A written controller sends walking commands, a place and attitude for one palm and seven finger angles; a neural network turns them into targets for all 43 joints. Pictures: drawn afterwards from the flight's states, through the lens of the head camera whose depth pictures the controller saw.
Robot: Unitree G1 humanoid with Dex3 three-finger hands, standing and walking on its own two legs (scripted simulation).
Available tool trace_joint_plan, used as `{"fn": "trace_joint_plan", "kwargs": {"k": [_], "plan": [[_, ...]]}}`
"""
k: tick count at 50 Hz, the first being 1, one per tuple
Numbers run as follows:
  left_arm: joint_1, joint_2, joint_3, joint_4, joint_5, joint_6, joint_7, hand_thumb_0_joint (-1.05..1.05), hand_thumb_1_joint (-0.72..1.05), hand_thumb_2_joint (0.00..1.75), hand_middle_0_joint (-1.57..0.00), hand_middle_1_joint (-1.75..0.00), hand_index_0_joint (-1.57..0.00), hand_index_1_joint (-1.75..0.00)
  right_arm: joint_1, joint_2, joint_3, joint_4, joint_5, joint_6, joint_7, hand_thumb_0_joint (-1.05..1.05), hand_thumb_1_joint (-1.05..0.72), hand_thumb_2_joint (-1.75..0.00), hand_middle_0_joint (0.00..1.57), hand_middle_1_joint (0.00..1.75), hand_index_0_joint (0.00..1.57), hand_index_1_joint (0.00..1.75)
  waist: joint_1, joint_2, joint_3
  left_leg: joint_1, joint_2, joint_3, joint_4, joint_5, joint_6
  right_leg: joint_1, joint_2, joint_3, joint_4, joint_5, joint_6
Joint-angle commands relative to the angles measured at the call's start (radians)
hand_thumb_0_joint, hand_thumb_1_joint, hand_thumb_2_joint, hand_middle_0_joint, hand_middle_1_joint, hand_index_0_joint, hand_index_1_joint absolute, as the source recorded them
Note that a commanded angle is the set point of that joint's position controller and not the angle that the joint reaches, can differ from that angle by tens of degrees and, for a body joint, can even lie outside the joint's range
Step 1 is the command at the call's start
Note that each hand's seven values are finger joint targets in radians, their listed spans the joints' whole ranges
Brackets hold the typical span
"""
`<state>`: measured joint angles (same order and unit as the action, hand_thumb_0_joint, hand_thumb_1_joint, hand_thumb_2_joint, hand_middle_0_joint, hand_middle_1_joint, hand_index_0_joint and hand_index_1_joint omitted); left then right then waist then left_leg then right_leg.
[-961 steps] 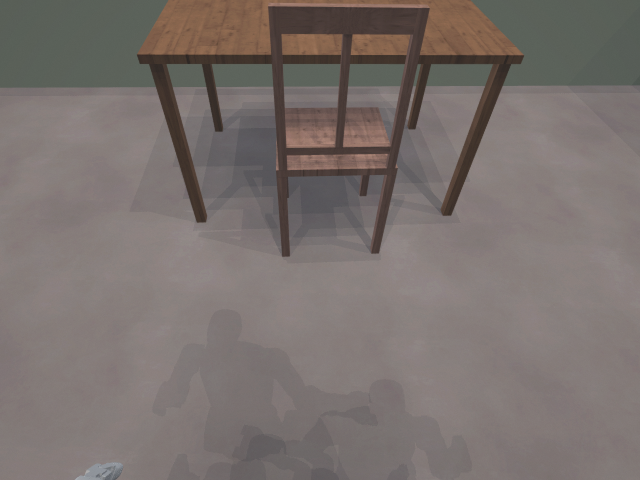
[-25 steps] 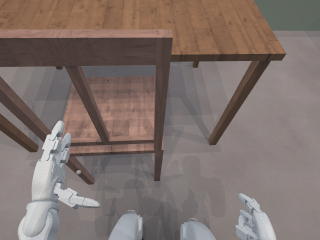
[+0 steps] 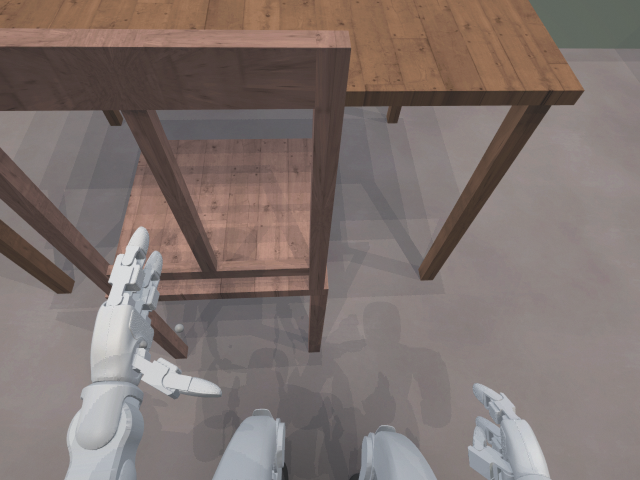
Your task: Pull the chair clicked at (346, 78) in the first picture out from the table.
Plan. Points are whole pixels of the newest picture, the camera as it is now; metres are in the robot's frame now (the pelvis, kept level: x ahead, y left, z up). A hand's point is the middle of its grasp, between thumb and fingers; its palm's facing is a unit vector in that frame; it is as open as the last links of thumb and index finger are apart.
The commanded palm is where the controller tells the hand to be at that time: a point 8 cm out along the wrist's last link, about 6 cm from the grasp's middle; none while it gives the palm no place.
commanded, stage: aim the fingers beside a spindle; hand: left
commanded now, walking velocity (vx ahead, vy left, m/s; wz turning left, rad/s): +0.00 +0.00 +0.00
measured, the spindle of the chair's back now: (183, 207) +0.44 +0.21 +0.04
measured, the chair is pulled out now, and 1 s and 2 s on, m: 0.00 0.00 0.00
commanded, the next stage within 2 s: push the fingers through the gap in 0.84 s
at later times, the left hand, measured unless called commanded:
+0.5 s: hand (195, 327) +0.29 +0.16 +0.02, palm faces +0.08 -1.00 -0.03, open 16.9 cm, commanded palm +0.26 +0.22 +0.02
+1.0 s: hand (190, 330) +0.28 +0.17 +0.02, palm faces +0.09 -1.00 -0.03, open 17.0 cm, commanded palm +0.26 +0.22 +0.02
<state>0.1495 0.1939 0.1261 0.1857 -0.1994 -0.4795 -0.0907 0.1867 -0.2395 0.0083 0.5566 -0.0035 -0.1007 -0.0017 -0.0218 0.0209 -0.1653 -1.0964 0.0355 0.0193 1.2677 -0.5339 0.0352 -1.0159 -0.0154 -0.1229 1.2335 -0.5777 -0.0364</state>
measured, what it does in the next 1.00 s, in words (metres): stands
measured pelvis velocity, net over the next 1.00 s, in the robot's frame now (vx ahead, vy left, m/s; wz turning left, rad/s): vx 0.00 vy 0.00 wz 0.00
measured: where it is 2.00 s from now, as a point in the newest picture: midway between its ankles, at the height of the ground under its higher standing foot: outside the picture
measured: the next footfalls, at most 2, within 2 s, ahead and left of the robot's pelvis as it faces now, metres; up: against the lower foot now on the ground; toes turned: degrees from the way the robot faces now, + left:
none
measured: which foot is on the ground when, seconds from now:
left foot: down 0.00-1.00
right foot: down 0.00-1.00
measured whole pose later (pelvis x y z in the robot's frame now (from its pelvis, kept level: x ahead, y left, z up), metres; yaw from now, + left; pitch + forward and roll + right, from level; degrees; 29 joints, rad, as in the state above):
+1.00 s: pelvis +0.00 +0.00 -0.01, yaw +0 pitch +22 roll -3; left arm 0.15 0.19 0.10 0.17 -0.18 -0.50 -0.06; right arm 0.17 -0.24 0.01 0.55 0.00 -0.07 0.00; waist -0.02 0.02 -0.17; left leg -1.14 0.04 0.01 1.30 -0.54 0.03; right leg -1.06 -0.01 -0.12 1.27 -0.59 -0.04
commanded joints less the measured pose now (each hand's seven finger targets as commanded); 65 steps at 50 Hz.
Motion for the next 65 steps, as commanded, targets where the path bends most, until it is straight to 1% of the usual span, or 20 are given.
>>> {"fn": "trace_joint_plan", "kwargs": {"k": [1, 3, 9, 12, 15, 18, 20, 21, 24, 30, 34, 37, 39, 41, 48, 52, 54, 60, 62, 65], "plan": [[-0.151, 0.09, 0.024, -0.205, -0.007, -0.071, -0.001, 0.0, -0.5, 0.3, -0.06, -0.08, -0.06, -0.08, -0.01, -0.145, -0.064, -0.124, 0.004, -0.044, -0.015, 0.0, -0.9, -0.9, 0.2, 0.3, 0.2, 0.3, -0.016, 0.036, -0.309, 0.249, -0.017, -0.072, -0.165, 0.233, -0.009, 0.127, 0.023, 0.083, -0.164, 0.237, 0.007], [-0.118, 0.093, 0.025, -0.213, -0.005, -0.071, 0.004, 0.0, -0.5, 0.3, -0.06, -0.08, -0.06, -0.08, -0.008, -0.144, -0.065, -0.128, 0.004, -0.041, -0.013, 0.0, -0.9, -0.9, 0.2, 0.3, 0.2, 0.3, -0.003, 0.051, -0.334, 0.273, -0.016, -0.074, -0.169, 0.254, -0.012, 0.131, 0.023, 0.08, -0.159, 0.246, 0.004], [-0.127, 0.113, 0.059, -0.151, 0.002, -0.062, 0.028, 0.0, -0.5, 0.3, -0.06, -0.08, -0.06, -0.08, -0.006, -0.147, -0.064, -0.124, 0.002, -0.025, -0.011, 0.0, -0.9, -0.9, 0.2, 0.3, 0.2, 0.3, -0.004, -0.005, -0.319, 0.208, -0.019, -0.069, -0.149, 0.235, -0.009, 0.133, 0.026, 0.084, -0.147, 0.245, 0.007], [-0.116, 0.099, 0.045, -0.182, 0.004, -0.075, 0.033, 0.0, -0.5, 0.3, -0.06, -0.08, -0.06, -0.08, -0.006, -0.141, -0.066, -0.129, 0.001, -0.021, -0.005, 0.0, -0.9, -0.9, 0.2, 0.3, 0.2, 0.3, 0.008, 0.036, -0.351, 0.243, -0.018, -0.068, -0.149, 0.281, -0.014, 0.139, 0.023, 0.082, -0.133, 0.284, 0.002], [-0.132, 0.078, 0.006, -0.234, 0.014, -0.078, 0.038, 0.0, -0.5, 0.3, -0.06, -0.08, -0.06, -0.08, -0.004, -0.142, -0.067, -0.134, 0.0, -0.017, -0.002, 0.0, -0.9, -0.9, 0.2, 0.3, 0.2, 0.3, 0.0, 0.055, -0.379, 0.29, -0.012, -0.079, -0.152, 0.324, -0.015, 0.121, 0.023, 0.074, -0.125, 0.301, 0.004], [-0.071, 0.064, -0.008, -0.229, 0.014, -0.067, 0.045, 0.0, -0.5, 0.3, -0.06, -0.08, -0.06, -0.08, -0.002, -0.14, -0.066, -0.141, 0.003, -0.009, 0.002, 0.0, -0.9, -0.9, 0.2, 0.3, 0.2, 0.3, 0.0, 0.031, -0.357, 0.285, -0.012, -0.081, -0.162, 0.315, -0.016, 0.127, 0.025, 0.068, -0.133, 0.293, 0.004], [-0.088, 0.062, -0.01, -0.215, 0.02, -0.064, 0.049, 0.0, -0.5, 0.3, -0.06, -0.08, -0.06, -0.08, -0.004, -0.141, -0.067, -0.136, 0.003, -0.005, -0.001, 0.0, -0.9, -0.9, 0.2, 0.3, 0.2, 0.3, -0.016, -0.001, -0.334, 0.258, -0.012, -0.079, -0.152, 0.294, -0.012, 0.122, 0.025, 0.071, -0.135, 0.291, 0.008], [-0.059, 0.073, 0.008, -0.218, 0.018, -0.065, 0.052, 0.0, -0.5, 0.3, -0.06, -0.08, -0.06, -0.08, -0.002, -0.139, -0.068, -0.138, 0.003, -0.004, -0.001, 0.0, -0.9, -0.9, 0.2, 0.3, 0.2, 0.3, 0.0, 0.006, -0.345, 0.25, -0.016, -0.076, -0.153, 0.291, -0.013, 0.138, 0.025, 0.074, -0.132, 0.291, 0.006], [-0.063, 0.068, 0.0, -0.223, 0.019, -0.07, 0.057, 0.0, -0.5, 0.3, -0.06, -0.08, -0.06, -0.08, -0.01, -0.138, -0.066, -0.142, 0.003, -0.003, -0.003, 0.0, -0.9, -0.9, 0.2, 0.3, 0.2, 0.3, -0.007, -0.009, -0.327, 0.232, -0.018, -0.074, -0.149, 0.266, -0.01, 0.132, 0.025, 0.078, -0.139, 0.274, 0.007], [-0.075, 0.095, 0.023, -0.256, 0.015, -0.098, 0.052, 0.0, -0.5, 0.3, -0.06, -0.08, -0.06, -0.08, -0.016, -0.134, -0.064, -0.138, 0.002, -0.006, -0.006, 0.0, -0.9, -0.9, 0.2, 0.3, 0.2, 0.3, 0.0, 0.037, -0.331, 0.24, -0.02, -0.07, -0.147, 0.253, -0.012, 0.129, 0.025, 0.085, -0.14, 0.258, 0.003], [-0.089, 0.076, -0.002, -0.217, 0.008, -0.085, 0.03, 0.0, -0.5, 0.3, -0.06, -0.08, -0.06, -0.08, -0.012, -0.138, -0.061, -0.134, 0.004, -0.009, -0.01, 0.0, -0.9, -0.9, 0.2, 0.3, 0.2, 0.3, -0.02, 0.008, -0.308, 0.212, -0.02, -0.071, -0.14, 0.23, -0.007, 0.125, 0.027, 0.088, -0.15, 0.245, 0.006], [-0.079, 0.058, -0.02, -0.229, 0.003, -0.08, 0.019, 0.0, -0.5, 0.3, -0.06, -0.08, -0.06, -0.08, -0.018, -0.136, -0.062, -0.139, 0.006, -0.012, -0.009, 0.0, -0.9, -0.9, 0.2, 0.3, 0.2, 0.3, -0.01, 0.04, -0.319, 0.231, -0.023, -0.069, -0.144, 0.241, -0.009, 0.128, 0.024, 0.087, -0.149, 0.254, 0.004], [-0.052, 0.091, 0.015, -0.224, 0.0, -0.075, 0.023, 0.0, -0.5, 0.3, -0.06, -0.08, -0.06, -0.08, -0.014, -0.14, -0.064, -0.142, 0.006, -0.011, -0.011, 0.0, -0.9, -0.9, 0.2, 0.3, 0.2, 0.3, -0.004, 0.008, -0.332, 0.226, -0.022, -0.07, -0.144, 0.251, -0.008, 0.144, 0.028, 0.087, -0.149, 0.262, 0.003], [-0.065, 0.083, 0.006, -0.246, 0.001, -0.077, 0.025, 0.0, -0.5, 0.3, -0.06, -0.08, -0.06, -0.08, -0.017, -0.135, -0.063, -0.144, 0.006, -0.011, -0.01, 0.0, -0.9, -0.9, 0.2, 0.3, 0.2, 0.3, -0.003, 0.029, -0.333, 0.23, -0.023, -0.068, -0.144, 0.256, -0.009, 0.146, 0.024, 0.089, -0.147, 0.271, 0.004], [-0.117, 0.101, 0.031, -0.198, 0.003, -0.08, 0.035, 0.0, -0.5, 0.3, -0.06, -0.08, -0.06, -0.08, -0.017, -0.139, -0.06, -0.134, 0.006, -0.009, -0.012, 0.0, -0.9, -0.9, 0.2, 0.3, 0.2, 0.3, -0.018, 0.0, -0.288, 0.185, -0.024, -0.064, -0.136, 0.191, -0.006, 0.125, 0.026, 0.098, -0.162, 0.211, 0.008], [-0.17, 0.109, 0.037, -0.207, -0.001, -0.087, 0.026, 0.0, -0.5, 0.3, -0.06, -0.08, -0.06, -0.08, -0.012, -0.141, -0.061, -0.125, 0.004, -0.017, -0.016, 0.0, -0.9, -0.9, 0.2, 0.3, 0.2, 0.3, -0.011, 0.047, -0.337, 0.219, -0.023, -0.066, -0.134, 0.229, -0.008, 0.127, 0.025, 0.097, -0.148, 0.241, 0.004], [-0.171, 0.119, 0.046, -0.186, -0.004, -0.08, 0.021, 0.0, -0.5, 0.3, -0.06, -0.08, -0.06, -0.08, -0.005, -0.147, -0.062, -0.121, 0.006, -0.017, -0.017, 0.0, -0.9, -0.9, 0.2, 0.3, 0.2, 0.3, -0.014, 0.02, -0.357, 0.222, -0.021, -0.068, -0.133, 0.255, -0.007, 0.142, 0.026, 0.095, -0.145, 0.269, 0.005], [-0.19, 0.109, 0.044, -0.144, -0.008, -0.055, 0.011, 0.0, -0.5, 0.3, -0.06, -0.08, -0.06, -0.08, 0.001, -0.147, -0.062, -0.116, 0.008, -0.01, -0.014, 0.0, -0.9, -0.9, 0.2, 0.3, 0.2, 0.3, -0.011, 0.027, -0.361, 0.234, -0.022, -0.062, -0.142, 0.27, -0.009, 0.155, 0.024, 0.093, -0.152, 0.289, 0.008], [-0.248, 0.121, 0.057, -0.11, -0.004, -0.052, 0.018, 0.0, -0.5, 0.3, -0.06, -0.08, -0.06, -0.08, 0.002, -0.151, -0.062, -0.107, 0.01, -0.005, -0.017, 0.0, -0.9, -0.9, 0.2, 0.3, 0.2, 0.3, -0.024, 0.006, -0.321, 0.211, -0.02, -0.063, -0.143, 0.235, -0.008, 0.134, 0.025, 0.095, -0.16, 0.258, 0.011], [-0.289, 0.123, 0.061, -0.106, 0.002, -0.063, 0.031, 0.0, -0.5, 0.3, -0.06, -0.08, -0.06, -0.08, 0.007, -0.15, -0.063, -0.101, 0.006, -0.005, -0.016, 0.0, -0.9, -0.9, 0.2, 0.3, 0.2, 0.3, -0.019, 0.021, -0.344, 0.24, -0.019, -0.067, -0.145, 0.254, -0.01, 0.125, 0.025, 0.091, -0.154, 0.264, 0.007]]}}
